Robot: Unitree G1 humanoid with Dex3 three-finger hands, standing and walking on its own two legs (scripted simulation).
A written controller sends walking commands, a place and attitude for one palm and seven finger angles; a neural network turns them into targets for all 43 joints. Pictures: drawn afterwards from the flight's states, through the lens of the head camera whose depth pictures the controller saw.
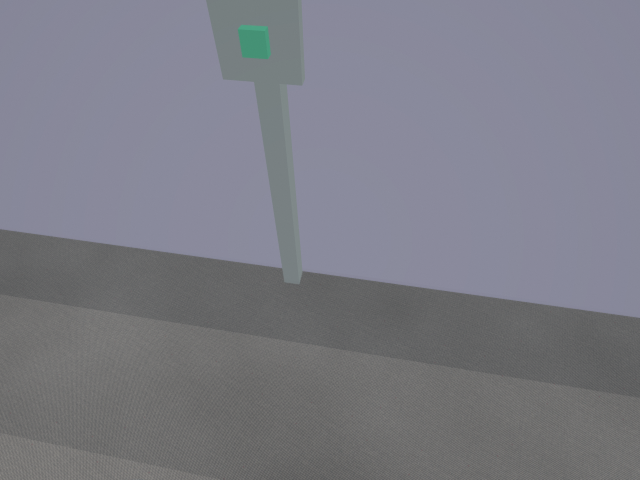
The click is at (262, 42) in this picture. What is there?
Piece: button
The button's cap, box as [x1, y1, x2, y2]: [238, 25, 270, 58]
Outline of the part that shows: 241,25 238,28 242,56 267,58 270,54 267,26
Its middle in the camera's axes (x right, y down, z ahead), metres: -0.13 -0.39 +0.77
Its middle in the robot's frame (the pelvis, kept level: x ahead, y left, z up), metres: +0.86 +0.17 +0.14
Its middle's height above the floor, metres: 0.92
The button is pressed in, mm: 0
